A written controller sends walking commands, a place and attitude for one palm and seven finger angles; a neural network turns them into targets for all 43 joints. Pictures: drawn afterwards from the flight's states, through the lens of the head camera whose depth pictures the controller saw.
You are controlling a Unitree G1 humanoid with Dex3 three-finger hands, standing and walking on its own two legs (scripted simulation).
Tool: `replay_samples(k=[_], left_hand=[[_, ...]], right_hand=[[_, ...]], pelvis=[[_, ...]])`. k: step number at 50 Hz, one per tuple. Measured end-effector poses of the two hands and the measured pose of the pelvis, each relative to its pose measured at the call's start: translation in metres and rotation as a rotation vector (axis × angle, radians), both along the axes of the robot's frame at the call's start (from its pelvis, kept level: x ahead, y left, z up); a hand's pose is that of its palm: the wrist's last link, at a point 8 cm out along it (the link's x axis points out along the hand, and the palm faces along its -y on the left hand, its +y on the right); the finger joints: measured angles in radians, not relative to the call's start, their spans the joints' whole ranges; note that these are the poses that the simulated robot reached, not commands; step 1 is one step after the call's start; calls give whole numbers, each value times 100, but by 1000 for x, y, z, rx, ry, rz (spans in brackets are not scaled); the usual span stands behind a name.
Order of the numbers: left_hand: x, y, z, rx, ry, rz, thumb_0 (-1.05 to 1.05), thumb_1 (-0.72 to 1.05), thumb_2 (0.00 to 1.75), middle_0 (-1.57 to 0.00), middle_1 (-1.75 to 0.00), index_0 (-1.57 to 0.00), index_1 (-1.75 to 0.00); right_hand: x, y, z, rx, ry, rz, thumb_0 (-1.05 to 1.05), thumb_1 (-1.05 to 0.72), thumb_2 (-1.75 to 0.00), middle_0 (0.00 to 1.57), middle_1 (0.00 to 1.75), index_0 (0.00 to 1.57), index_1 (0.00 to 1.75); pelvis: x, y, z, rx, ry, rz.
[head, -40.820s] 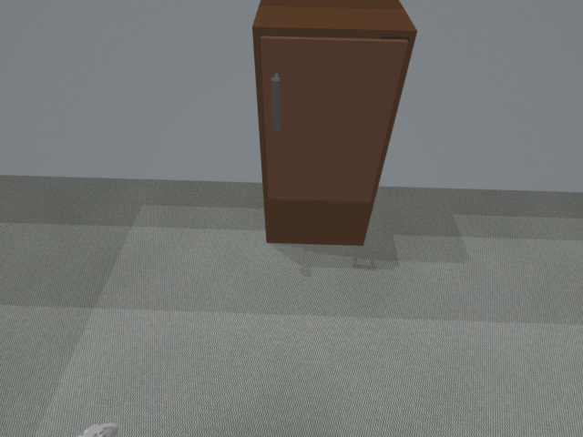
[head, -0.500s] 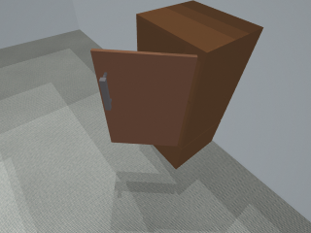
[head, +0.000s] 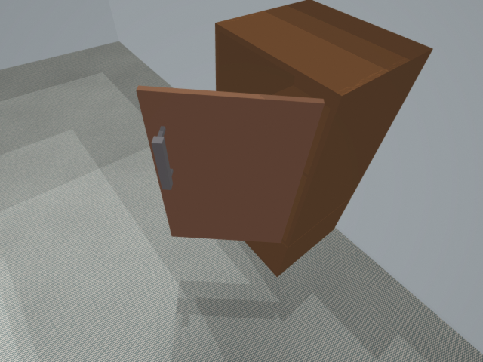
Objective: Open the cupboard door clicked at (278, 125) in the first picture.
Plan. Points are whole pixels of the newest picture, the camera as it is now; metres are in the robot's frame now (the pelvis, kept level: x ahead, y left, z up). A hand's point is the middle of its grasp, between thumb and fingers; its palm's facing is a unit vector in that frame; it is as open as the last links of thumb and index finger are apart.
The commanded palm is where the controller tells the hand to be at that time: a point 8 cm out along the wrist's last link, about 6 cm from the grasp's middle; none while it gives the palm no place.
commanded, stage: come to a stop and stand still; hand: left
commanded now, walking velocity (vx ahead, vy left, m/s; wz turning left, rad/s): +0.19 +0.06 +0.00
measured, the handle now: (164, 158) +0.56 +0.22 -0.04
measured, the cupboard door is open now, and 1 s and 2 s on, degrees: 48 48 48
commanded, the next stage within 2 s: look again from close up in 1.90 s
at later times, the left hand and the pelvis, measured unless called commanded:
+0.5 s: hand (165, 356) +0.16 +0.15 -0.16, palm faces +0.05 -0.97 -0.23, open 7.3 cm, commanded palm none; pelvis +0.07 -0.03 +0.00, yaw +3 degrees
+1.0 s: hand out of the picture -0.01 +0.20 -0.16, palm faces +0.11 -0.98 -0.18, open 7.4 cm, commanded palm none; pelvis +0.00 +0.01 +0.02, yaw +3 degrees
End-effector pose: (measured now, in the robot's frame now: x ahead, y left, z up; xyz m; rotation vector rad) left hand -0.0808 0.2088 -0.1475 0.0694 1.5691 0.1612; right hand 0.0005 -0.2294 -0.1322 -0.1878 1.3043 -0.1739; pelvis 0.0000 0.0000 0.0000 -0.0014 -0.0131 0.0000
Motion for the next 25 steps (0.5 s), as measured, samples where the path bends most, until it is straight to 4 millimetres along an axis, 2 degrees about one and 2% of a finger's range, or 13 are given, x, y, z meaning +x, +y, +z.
replay_samples(k=[10, 13, 16, 20, 25], left_hand=[[153, 22, 17, 56, -263, -59, 2, 94, 90, -20, -30, -20, -30], [194, 20, 21, 76, -325, -76, 2, 94, 90, -20, -30, -20, -30], [225, 11, 22, 91, -369, -95, 1, 93, 90, -20, -30, -20, -30], [246, -2, 16, 110, -402, -103, 1, 92, 90, -20, -30, -20, -30], [233, -12, 15, 102, -381, -75, 0, 91, 90, -20, -30, -20, -30]], right_hand=[[-8, 31, 7, 75, 139, -29, 0, -91, -90, 20, 30, 19, 29], [-7, 33, 3, 97, 190, -35, 1, -91, -90, 20, 30, 20, 29], [1, 28, -5, 111, 225, -49, 1, -90, -90, 20, 30, 20, 29], [26, 7, -23, 109, 224, -67, 1, -90, -90, 20, 30, 20, 29], [72, -22, -20, 55, 134, -39, 1, -91, -90, 20, 30, 20, 29]], pelvis=[[39, 0, 14, 11, -3, 10], [51, -5, 12, 16, -10, 22], [66, -12, 7, 23, -18, 27], [82, -24, -6, 26, -19, 29], [74, -30, -3, 25, -21, 57]])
